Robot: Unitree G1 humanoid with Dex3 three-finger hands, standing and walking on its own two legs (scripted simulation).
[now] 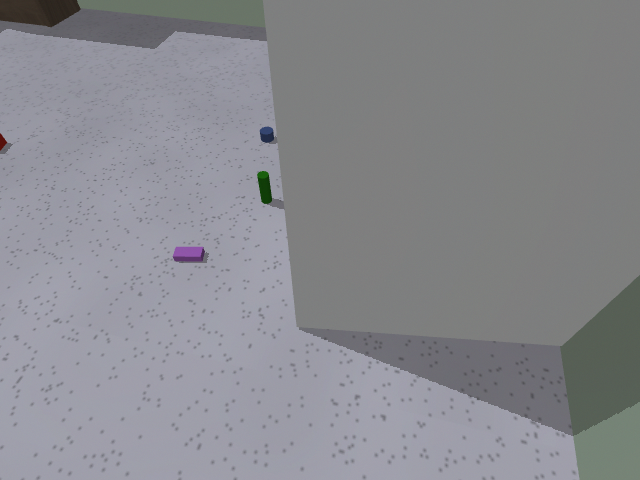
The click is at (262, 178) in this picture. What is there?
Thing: slim round
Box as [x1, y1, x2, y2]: [257, 171, 271, 203]
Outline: 261,171 257,174 261,200 264,203 268,203 271,201 268,173 265,171
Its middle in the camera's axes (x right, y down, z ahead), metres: -0.24 -0.24 +1.74
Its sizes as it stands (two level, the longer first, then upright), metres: 0.049 0.049 0.152
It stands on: the floor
